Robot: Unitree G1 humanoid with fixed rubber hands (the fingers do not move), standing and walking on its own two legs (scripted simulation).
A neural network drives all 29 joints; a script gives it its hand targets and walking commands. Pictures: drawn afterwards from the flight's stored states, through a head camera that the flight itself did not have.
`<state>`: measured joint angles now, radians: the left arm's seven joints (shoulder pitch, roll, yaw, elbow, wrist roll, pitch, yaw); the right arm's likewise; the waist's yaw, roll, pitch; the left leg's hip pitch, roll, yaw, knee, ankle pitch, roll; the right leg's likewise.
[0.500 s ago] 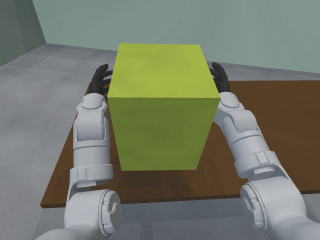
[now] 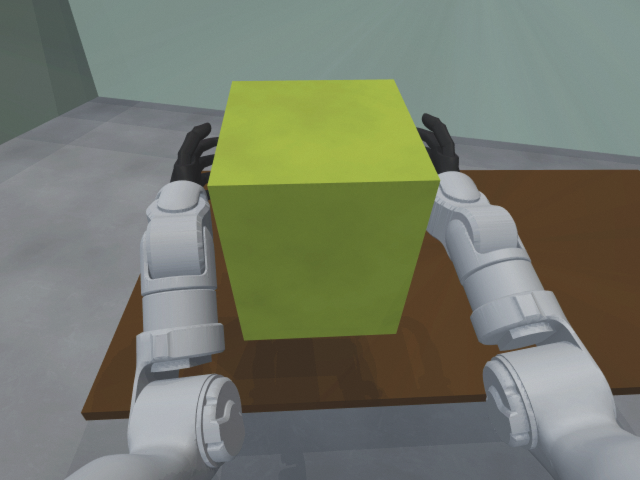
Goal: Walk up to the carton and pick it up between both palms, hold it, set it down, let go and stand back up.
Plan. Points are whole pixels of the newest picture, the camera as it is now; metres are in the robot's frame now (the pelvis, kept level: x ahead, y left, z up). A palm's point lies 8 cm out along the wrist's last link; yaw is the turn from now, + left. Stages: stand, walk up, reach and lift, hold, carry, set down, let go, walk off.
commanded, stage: hold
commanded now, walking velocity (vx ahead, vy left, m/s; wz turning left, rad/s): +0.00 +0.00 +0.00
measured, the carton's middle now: (317, 212) +0.38 +0.01 +0.20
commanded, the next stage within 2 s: none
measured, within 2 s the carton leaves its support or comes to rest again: neither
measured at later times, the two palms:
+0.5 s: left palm (188, 182) +0.36 +0.16 +0.25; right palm (442, 169) +0.37 -0.14 +0.26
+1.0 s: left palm (190, 182) +0.36 +0.15 +0.25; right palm (444, 169) +0.37 -0.14 +0.26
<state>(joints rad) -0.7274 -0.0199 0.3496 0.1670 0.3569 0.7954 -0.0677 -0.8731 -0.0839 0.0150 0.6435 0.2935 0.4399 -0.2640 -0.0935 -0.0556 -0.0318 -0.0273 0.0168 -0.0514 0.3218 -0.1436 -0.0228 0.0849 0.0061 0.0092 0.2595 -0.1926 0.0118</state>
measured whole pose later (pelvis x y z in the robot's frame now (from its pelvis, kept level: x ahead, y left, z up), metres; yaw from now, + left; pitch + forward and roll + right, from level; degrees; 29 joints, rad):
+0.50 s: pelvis +0.00 +0.00 +0.00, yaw +0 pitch -8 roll -1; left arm -0.77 -0.01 0.36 0.20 0.36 0.82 -0.07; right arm -0.92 -0.09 0.01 0.67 0.31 0.48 -0.27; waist -0.09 -0.05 -0.06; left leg -0.04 0.02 -0.05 0.33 -0.14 -0.02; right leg 0.06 0.01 0.01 0.27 -0.20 0.01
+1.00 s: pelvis +0.00 +0.00 +0.00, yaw +0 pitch -8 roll -1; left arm -0.75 -0.01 0.36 0.18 0.35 0.83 -0.07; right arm -0.91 -0.10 0.02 0.65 0.32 0.50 -0.28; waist -0.09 -0.04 -0.07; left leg -0.04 0.02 -0.05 0.33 -0.15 -0.02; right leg 0.06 0.01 0.01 0.27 -0.20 0.01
